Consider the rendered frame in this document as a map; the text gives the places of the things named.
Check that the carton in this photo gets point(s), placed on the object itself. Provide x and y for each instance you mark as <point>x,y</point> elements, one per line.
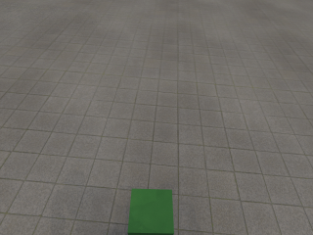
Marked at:
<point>151,212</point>

